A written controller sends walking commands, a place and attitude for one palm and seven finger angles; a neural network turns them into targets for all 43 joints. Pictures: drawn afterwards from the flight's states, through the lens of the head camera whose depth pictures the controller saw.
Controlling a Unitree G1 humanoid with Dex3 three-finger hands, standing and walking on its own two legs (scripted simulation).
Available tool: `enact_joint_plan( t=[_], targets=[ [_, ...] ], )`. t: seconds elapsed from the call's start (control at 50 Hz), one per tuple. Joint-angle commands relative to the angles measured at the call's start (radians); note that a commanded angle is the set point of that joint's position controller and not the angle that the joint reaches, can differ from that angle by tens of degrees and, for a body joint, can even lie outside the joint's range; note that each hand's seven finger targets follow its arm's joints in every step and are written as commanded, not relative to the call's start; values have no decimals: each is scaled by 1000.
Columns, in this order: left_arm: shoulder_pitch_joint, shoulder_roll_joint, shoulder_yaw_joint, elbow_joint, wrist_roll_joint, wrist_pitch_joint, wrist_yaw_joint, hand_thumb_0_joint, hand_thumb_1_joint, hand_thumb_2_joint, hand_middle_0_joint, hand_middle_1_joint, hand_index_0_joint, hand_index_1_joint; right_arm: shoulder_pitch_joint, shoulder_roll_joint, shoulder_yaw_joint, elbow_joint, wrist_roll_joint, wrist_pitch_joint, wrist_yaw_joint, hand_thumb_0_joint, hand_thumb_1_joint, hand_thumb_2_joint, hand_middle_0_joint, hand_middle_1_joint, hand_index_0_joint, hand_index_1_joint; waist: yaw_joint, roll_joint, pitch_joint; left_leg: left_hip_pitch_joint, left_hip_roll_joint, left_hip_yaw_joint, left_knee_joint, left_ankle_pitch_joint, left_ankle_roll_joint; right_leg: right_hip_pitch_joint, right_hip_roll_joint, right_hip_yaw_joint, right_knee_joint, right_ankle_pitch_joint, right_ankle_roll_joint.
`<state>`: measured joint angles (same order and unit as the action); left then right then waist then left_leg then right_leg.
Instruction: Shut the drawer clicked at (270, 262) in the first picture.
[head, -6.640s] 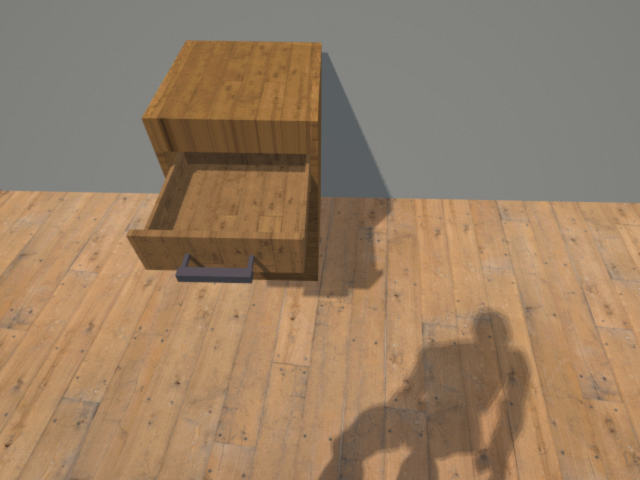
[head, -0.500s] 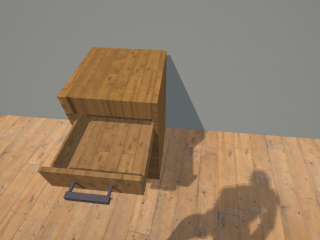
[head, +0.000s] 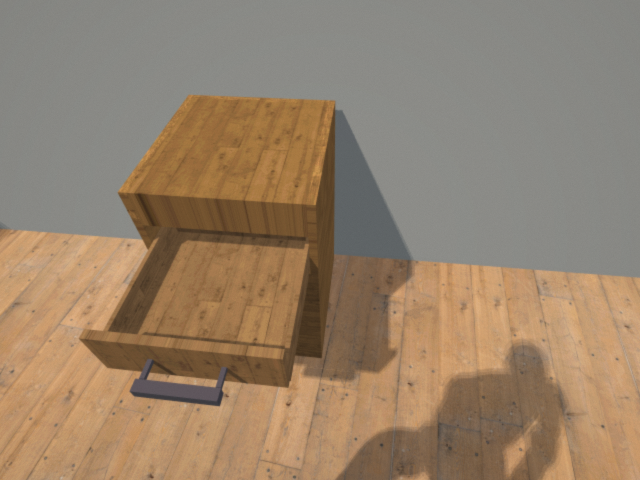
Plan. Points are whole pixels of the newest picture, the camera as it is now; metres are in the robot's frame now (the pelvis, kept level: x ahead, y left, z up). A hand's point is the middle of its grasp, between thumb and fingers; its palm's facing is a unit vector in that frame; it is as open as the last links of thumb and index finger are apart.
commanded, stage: shuffle to correct the standing spot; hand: left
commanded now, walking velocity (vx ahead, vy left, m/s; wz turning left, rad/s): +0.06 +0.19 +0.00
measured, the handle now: (181, 380) +0.33 +0.30 -0.24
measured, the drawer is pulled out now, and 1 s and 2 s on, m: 0.30 0.30 0.30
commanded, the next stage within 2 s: come to a stop and stand still in 0.76 s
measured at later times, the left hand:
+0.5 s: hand out of the picture +0.04 +0.25 -0.17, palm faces +0.01 -0.95 -0.30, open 7.4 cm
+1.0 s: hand out of the picture -0.01 +0.31 -0.18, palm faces +0.07 -0.97 -0.24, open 7.4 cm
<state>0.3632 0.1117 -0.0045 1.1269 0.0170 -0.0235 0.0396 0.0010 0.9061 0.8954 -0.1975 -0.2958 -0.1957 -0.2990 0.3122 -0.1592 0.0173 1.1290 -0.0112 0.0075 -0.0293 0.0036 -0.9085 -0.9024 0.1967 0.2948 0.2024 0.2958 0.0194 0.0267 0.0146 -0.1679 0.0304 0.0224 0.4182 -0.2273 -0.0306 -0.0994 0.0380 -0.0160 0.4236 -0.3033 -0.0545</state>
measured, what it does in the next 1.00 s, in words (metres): steps to the left: right foot, then left foot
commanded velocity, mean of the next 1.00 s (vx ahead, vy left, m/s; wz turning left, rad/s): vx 0.05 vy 0.13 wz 0.00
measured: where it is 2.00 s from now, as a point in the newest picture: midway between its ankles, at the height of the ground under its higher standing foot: outside the picture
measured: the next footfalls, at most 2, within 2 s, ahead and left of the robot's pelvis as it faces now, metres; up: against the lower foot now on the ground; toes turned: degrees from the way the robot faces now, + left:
right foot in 0.54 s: +0.04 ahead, -0.03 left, +0.00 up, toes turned -10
left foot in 1.00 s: +0.06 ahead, +0.23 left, +0.00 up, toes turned -1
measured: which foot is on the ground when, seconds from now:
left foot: down 0.00-0.56, up 0.58-0.98, down 1.00-1.00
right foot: down 0.00-0.28, up 0.30-0.52, down 0.54-1.00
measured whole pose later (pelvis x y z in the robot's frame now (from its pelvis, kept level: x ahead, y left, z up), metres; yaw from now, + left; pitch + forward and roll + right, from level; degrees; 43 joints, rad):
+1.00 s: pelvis +0.04 +0.12 -0.01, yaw -2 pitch +0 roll +1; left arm 0.41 0.17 0.05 1.07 0.04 0.01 0.03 0.00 0.90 0.90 -0.20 -0.30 -0.20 -0.30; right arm 0.23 -0.22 -0.03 1.00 -0.01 0.02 0.01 0.00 -0.91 -0.90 0.19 0.29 0.20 0.30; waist 0.06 -0.01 0.03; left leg -0.29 0.04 0.08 0.55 -0.19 -0.04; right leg -0.19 -0.13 -0.11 0.55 -0.35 0.04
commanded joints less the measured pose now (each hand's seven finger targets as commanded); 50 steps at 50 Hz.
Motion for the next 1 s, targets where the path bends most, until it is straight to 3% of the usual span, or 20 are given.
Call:
enact_joint_plan(
  t=[0.0,0.12,0.2,0.26,0.34,0.4,0.48,0.5,0.52,0.54,0.56,0.58,0.64,0.68,0.82,0.9,0.92,0.94,0.96,0.98],
  targets=[
    [95,166,40,-19,-1,-13,13,0,900,900,-200,-300,-200,-300,49,-75,-22,-48,-2,-5,3,0,-900,-900,200,300,200,300,6,-96,78,-93,24,3,15,29,21,-29,-232,211,-121,259,-52],
    [76,200,68,-40,5,0,18,0,900,900,-200,-300,-200,-300,41,-82,-33,-84,-2,4,7,0,-900,-900,200,300,200,300,8,-172,100,-143,17,15,69,-34,20,-49,-313,255,-102,281,-96],
    [46,185,73,-66,7,11,18,0,900,900,-200,-300,-200,-300,89,-103,-37,-82,-5,-6,9,0,-900,-900,200,300,200,300,-13,-58,69,-18,48,-11,-5,167,46,-120,-218,133,42,281,-51],
    [16,128,57,-88,12,27,17,0,900,900,-200,-300,-200,-300,137,-155,-47,-86,-6,-4,2,0,-900,-900,200,300,200,300,-19,151,33,104,193,-191,-72,409,183,-288,-78,-41,272,-182,17],
    [-19,115,51,-102,11,36,11,0,900,900,-200,-300,-200,-300,77,-134,-40,-129,-8,1,0,0,-900,-900,200,300,200,300,-6,113,35,60,216,-187,-92,497,272,-363,-111,-42,551,-284,16],
    [-14,106,53,-112,9,41,9,0,900,900,-200,-300,-200,-300,36,-152,-45,-155,-15,7,5,0,-900,-900,200,300,200,300,6,69,-3,12,180,-143,-90,469,263,-300,-117,-61,497,-218,23],
    [65,95,54,-98,8,27,15,0,900,900,-200,-300,-200,-300,13,-149,-48,-161,-12,9,12,0,-900,-900,200,300,200,300,50,5,-29,-81,143,-94,-7,332,210,-94,-127,-78,152,13,26],
    [107,123,60,-90,12,17,22,0,900,900,-200,-300,-200,-300,7,-131,-47,-163,-5,7,15,0,-900,-900,200,300,200,300,72,-64,-40,-163,101,-67,69,191,161,32,-173,-35,0,129,20],
    [137,202,72,-84,21,4,30,0,900,900,-200,-300,-200,-300,24,-87,-47,-174,3,5,18,0,-900,-900,200,300,200,300,68,-293,-51,-312,-11,20,238,-83,83,149,-389,229,-106,249,-47],
    [139,271,85,-90,13,2,30,0,900,900,-200,-300,-200,-300,20,-95,-56,-188,-7,22,17,0,-900,-900,200,300,200,300,59,-351,-4,-421,-71,18,443,-330,28,120,-564,418,-163,414,-153],
    [109,265,88,-101,7,0,32,0,900,900,-200,-300,-200,-300,11,-125,-68,-177,-16,34,18,0,-900,-900,200,300,200,300,49,-253,22,-415,-23,-58,596,-314,18,27,-573,383,-177,317,-201],
    [53,238,94,-112,7,-3,34,0,900,900,-200,-300,-200,-300,-17,-130,-71,-171,-21,39,26,0,-900,-900,200,300,200,300,41,-292,98,-449,1,-71,672,-246,14,-57,-519,344,-199,250,-190],
    [-9,203,83,-139,12,-6,24,0,900,900,-200,-300,-200,-300,-1,-86,-73,-147,-21,45,45,0,-900,-900,200,300,200,300,-2,-173,143,-447,16,-38,720,-124,-2,-129,-413,156,-183,246,-135],
    [15,207,84,-136,10,-12,17,0,900,900,-200,-300,-200,-300,8,-67,-68,-142,-17,46,49,0,-900,-900,200,300,200,300,-1,-176,79,-416,6,-4,684,-71,-16,-83,-362,81,-164,318,-106],
    [69,249,93,-109,17,-6,4,0,900,900,-200,-300,-200,-300,-87,-65,-61,-177,-3,39,47,0,-900,-900,200,300,200,300,31,-205,40,-352,7,61,487,-60,-35,-50,-360,43,-130,369,-94],
    [18,252,91,-113,29,9,1,0,900,900,-200,-300,-200,-300,-63,-54,-57,-172,4,16,44,0,-900,-900,200,300,200,300,8,-260,47,-129,-18,80,243,-76,-9,-172,-339,14,-83,272,-70],
    [-1,245,87,-114,27,14,2,0,900,900,-200,-300,-200,-300,0,-56,-55,-150,4,7,39,0,-900,-900,200,300,200,300,-23,-248,28,-29,-21,81,138,-11,-4,-206,-312,-8,-35,231,-48],
    [-7,215,78,-114,24,21,3,0,900,900,-200,-300,-200,-300,66,-62,-53,-115,5,-6,36,0,-900,-900,200,300,200,300,-47,-196,23,80,-2,67,23,86,-1,-248,-262,-25,42,151,-22],
    [20,160,60,-112,16,26,5,0,900,900,-200,-300,-200,-300,126,-116,-59,-90,1,-20,27,0,-900,-900,200,300,200,300,-54,-30,-11,155,64,23,-53,197,0,-254,-184,-49,192,27,6],
    [85,94,45,-108,2,31,4,0,900,900,-200,-300,-200,-300,156,-184,-68,-90,-4,-34,18,0,-900,-900,200,300,200,300,-36,234,-61,180,255,-219,-94,471,42,-333,-85,-79,335,-236,60]
  ],
)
